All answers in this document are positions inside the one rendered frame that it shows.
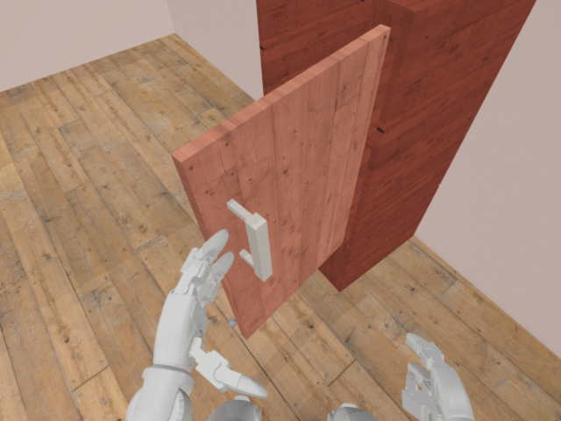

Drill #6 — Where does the robot right hand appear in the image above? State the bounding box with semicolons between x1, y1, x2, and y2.
401;332;475;421

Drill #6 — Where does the robot left hand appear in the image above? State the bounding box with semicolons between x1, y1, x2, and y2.
153;229;267;399

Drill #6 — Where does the handle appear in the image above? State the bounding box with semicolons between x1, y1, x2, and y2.
227;199;273;282

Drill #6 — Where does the robot left thigh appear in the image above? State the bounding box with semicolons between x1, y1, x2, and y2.
208;400;261;421

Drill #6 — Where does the cupboard door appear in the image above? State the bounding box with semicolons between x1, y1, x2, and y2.
171;25;391;340

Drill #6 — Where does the left robot forearm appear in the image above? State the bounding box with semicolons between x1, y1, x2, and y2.
125;365;195;421

